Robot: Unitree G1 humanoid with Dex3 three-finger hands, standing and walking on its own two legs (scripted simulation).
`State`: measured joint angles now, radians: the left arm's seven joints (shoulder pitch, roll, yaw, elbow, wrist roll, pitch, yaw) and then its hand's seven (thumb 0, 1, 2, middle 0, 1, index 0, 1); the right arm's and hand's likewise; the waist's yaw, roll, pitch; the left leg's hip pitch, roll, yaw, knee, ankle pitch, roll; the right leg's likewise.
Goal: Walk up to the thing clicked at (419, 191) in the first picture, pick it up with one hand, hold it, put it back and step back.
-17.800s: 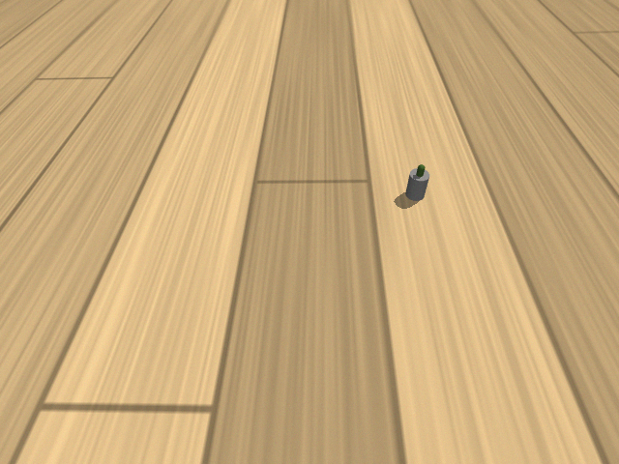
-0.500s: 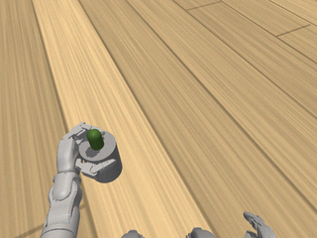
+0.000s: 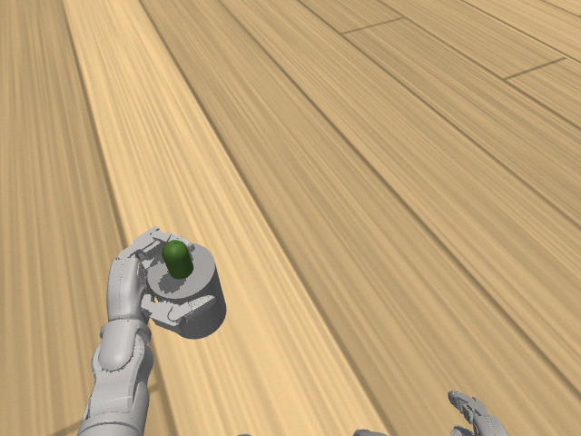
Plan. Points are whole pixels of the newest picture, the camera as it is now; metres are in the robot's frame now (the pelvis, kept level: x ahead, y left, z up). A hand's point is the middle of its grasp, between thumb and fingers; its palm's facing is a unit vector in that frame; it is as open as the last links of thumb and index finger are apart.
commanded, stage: hold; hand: left
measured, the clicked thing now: (187, 283) +0.33 +0.16 +0.02
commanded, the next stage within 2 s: none
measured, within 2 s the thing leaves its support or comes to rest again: neither
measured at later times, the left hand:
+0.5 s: hand (175, 278) +0.32 +0.17 +0.05, palm faces +0.07 -1.00 -0.04, open 9.7 cm
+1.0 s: hand (171, 285) +0.31 +0.17 +0.05, palm faces +0.09 -1.00 -0.03, open 9.7 cm
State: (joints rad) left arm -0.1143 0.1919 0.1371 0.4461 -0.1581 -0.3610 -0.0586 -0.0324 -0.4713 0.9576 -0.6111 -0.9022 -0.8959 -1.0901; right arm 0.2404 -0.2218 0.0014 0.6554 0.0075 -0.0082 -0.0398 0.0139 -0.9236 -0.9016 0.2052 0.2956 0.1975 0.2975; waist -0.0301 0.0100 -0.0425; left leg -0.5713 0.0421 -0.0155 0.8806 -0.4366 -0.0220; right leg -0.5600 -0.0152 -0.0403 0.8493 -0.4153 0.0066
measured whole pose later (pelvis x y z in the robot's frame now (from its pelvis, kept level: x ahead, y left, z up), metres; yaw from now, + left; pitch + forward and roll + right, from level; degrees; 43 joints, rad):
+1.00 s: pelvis -0.01 +0.00 +0.01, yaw +0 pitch +4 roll -1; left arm -0.12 0.19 0.12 0.47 -0.15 -0.37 -0.04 -0.03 -0.47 0.96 -0.61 -0.91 -0.89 -1.09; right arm 0.23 -0.22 0.00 0.68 0.01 -0.03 -0.03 0.01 -0.92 -0.90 0.20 0.30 0.20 0.30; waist -0.02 0.01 -0.02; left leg -0.50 0.04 -0.01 0.81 -0.39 -0.02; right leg -0.49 -0.02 -0.03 0.78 -0.37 0.01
